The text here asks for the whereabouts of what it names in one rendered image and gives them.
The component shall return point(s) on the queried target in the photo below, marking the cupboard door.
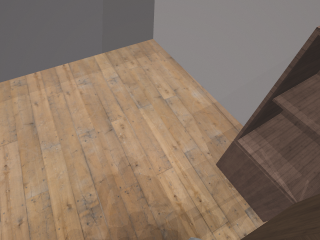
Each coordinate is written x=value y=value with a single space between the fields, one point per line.
x=300 y=221

